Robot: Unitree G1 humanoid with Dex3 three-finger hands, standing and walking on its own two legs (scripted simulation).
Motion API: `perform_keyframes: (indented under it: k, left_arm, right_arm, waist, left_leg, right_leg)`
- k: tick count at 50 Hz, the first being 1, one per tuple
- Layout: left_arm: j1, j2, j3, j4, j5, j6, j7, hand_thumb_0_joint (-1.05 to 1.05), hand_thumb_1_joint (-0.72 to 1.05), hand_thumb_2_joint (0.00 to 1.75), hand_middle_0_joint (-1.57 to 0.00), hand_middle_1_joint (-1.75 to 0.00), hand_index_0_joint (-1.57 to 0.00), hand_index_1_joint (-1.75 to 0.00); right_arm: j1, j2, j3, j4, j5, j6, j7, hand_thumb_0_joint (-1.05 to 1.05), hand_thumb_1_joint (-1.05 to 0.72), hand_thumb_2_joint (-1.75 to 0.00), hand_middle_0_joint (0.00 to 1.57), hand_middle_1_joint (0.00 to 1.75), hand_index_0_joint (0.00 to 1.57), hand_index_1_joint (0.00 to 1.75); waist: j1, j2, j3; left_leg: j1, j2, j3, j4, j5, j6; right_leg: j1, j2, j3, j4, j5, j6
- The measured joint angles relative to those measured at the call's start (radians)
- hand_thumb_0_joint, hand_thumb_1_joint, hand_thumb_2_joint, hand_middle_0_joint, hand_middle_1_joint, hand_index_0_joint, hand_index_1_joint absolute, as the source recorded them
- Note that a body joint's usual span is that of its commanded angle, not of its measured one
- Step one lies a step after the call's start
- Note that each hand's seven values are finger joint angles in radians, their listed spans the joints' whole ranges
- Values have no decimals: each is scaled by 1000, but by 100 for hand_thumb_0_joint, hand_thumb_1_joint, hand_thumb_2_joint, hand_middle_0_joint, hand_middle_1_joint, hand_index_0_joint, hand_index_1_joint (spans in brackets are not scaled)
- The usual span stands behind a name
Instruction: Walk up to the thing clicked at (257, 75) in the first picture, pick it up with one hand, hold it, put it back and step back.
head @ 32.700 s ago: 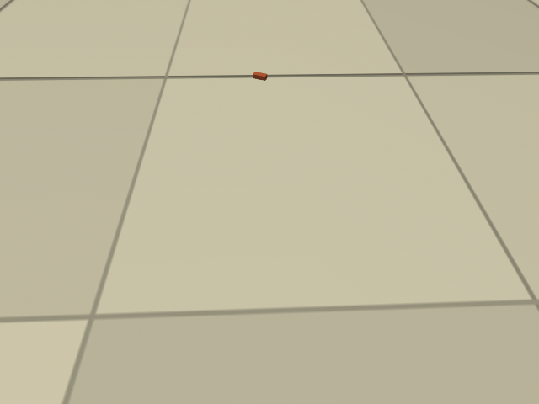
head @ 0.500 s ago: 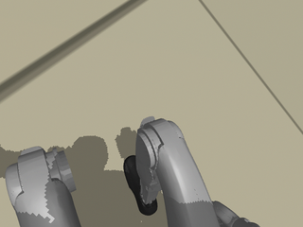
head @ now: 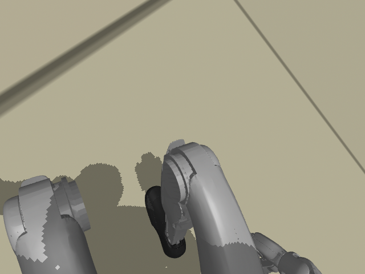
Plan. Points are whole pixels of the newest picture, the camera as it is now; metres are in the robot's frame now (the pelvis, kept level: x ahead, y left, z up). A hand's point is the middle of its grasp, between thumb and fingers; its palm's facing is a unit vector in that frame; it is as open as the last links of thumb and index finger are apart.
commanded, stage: open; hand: left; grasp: from above
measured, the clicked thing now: out of the picture +0.40 +0.33 -0.28
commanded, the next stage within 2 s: withdraw in 0.62 s
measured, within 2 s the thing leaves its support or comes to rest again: neither
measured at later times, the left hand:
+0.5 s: hand out of the picture +0.40 +0.32 -0.25, palm faces -0.39 -0.18 -0.90, open 12.1 cm
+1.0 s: hand out of the picture +0.41 +0.34 -0.20, palm faces -0.32 -0.14 -0.94, open 12.8 cm
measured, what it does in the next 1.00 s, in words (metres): stands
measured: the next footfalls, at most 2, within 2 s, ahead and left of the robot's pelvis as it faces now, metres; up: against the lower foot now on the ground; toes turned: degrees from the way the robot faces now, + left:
none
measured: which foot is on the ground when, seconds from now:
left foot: down 0.00-1.00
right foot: down 0.00-1.00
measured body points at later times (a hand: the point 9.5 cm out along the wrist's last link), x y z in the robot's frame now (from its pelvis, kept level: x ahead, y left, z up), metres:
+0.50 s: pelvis +0.00 +0.00 +0.00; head +0.25 +0.14 +0.35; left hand +0.41 +0.33 -0.19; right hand +0.07 -0.26 -0.05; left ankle +0.06 +0.12 -0.26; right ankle +0.12 -0.12 -0.26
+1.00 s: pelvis +0.01 +0.00 +0.01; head +0.23 +0.12 +0.37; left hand +0.42 +0.35 -0.15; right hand +0.08 -0.26 -0.06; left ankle +0.06 +0.12 -0.26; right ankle +0.12 -0.12 -0.26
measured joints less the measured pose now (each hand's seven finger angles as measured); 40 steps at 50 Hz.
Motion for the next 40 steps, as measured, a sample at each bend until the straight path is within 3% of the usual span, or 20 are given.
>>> perform_keyframes:
  k: [15,25,40]
  left_arm:
    - [16,12,5,-4,-10,-26,-25,0,-9,63,-62,-77,-46,-65]
    - [6,18,-5,-28,-2,-16,-4,0,-19,74,-40,-78,-36,-75]
    - [24,34,41,-41,-18,2,-46,0,-25,80,-28,-82,-28,-81]
  right_arm:
    - [20,0,9,6,5,11,-8,1,-90,-89,20,30,20,29]
    - [20,0,1,6,3,8,-11,1,-89,-89,20,30,20,29]
    - [26,-9,6,-8,2,-3,9,1,-89,-89,20,30,20,29]
  waist:
    - [-1,3,16]
    - [-9,-10,8]
    - [-6,-1,18]
  left_leg:
    - [9,3,-4,-3,-1,-2]
    - [1,3,-7,-1,2,3]
    - [-2,-3,-10,4,-5,0]
  right_leg:
    - [6,3,-3,-5,3,-2]
    - [6,4,-6,-9,5,1]
    - [5,-1,-8,-3,-5,2]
